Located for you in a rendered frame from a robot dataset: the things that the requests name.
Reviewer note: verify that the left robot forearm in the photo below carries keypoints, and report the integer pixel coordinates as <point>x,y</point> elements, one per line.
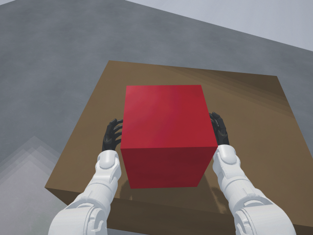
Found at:
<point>102,188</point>

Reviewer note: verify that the carton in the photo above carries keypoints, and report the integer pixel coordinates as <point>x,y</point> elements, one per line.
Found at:
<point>167,137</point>

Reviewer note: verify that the right robot forearm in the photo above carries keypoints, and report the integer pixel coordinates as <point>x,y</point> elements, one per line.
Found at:
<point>236,187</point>

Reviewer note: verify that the robot left hand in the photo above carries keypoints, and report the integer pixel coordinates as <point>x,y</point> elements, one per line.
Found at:
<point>109,141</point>

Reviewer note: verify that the pedestal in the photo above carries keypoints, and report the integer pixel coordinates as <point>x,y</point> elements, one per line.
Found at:
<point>261,127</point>

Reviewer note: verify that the left robot upper arm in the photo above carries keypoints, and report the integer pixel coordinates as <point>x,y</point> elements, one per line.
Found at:
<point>80,221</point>

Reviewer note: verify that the robot right hand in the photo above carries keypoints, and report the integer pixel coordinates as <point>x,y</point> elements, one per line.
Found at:
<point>219,129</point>

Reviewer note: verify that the right robot upper arm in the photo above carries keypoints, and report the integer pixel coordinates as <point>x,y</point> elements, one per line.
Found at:
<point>262,220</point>

